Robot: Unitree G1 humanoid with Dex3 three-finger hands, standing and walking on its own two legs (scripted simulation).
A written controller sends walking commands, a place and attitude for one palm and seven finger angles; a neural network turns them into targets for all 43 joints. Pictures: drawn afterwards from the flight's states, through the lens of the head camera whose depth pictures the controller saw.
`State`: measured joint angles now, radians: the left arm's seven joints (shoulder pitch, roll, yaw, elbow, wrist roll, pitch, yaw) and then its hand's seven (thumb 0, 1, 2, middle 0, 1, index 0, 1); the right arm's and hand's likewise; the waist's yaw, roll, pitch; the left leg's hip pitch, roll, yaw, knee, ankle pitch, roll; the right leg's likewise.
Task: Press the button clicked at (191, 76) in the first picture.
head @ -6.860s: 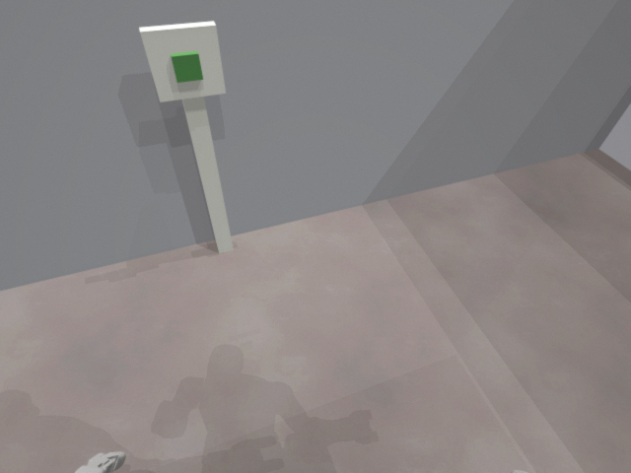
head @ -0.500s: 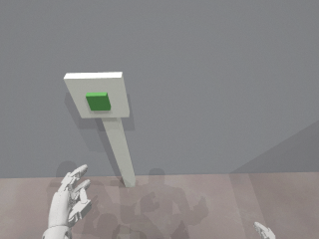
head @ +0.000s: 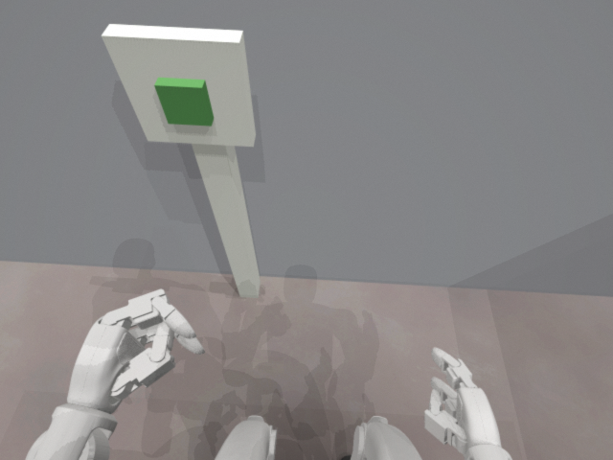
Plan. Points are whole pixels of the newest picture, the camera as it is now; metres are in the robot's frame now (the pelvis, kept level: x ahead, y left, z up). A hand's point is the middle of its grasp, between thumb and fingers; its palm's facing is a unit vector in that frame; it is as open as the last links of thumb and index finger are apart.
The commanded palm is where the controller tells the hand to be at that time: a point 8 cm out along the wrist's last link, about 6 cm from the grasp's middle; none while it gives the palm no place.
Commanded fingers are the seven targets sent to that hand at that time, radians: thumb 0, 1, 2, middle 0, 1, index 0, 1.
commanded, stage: raise the hand and make a fist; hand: left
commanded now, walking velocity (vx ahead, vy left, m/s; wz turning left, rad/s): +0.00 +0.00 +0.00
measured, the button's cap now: (186, 101) +0.57 +0.23 +0.11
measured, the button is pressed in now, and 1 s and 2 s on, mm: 0 0 0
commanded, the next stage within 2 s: aim a knuckle at the button in 1.28 s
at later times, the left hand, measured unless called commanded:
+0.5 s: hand (123, 333) +0.23 +0.21 +0.09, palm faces +0.04 -1.00 -0.06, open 3.1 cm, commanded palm +0.21 +0.27 +0.09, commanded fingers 0.00 0.90 0.90 -1.30 -1.50 -1.30 -1.50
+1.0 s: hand (121, 295) +0.27 +0.22 +0.10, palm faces +0.00 -1.00 -0.06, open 3.1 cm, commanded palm +0.24 +0.28 +0.11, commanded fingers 0.00 0.90 0.90 -1.30 -1.50 -1.30 -1.50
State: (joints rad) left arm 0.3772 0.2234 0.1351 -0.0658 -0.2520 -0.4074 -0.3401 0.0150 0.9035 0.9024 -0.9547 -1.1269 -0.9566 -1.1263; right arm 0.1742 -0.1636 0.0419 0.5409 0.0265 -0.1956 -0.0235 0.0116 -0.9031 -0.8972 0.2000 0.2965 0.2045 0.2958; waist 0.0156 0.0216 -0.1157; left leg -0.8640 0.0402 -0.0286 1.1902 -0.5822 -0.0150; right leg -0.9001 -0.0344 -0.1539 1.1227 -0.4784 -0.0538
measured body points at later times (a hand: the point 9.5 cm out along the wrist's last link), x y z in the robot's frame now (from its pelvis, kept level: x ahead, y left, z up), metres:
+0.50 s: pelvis +0.02 +0.02 +0.03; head +0.07 +0.03 +0.47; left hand +0.22 +0.27 +0.09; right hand +0.20 -0.22 -0.03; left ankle +0.00 +0.12 -0.65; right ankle +0.04 -0.09 -0.65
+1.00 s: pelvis +0.03 +0.02 +0.04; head +0.08 +0.02 +0.49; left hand +0.26 +0.28 +0.11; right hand +0.19 -0.22 -0.03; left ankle +0.00 +0.12 -0.65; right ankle +0.04 -0.09 -0.65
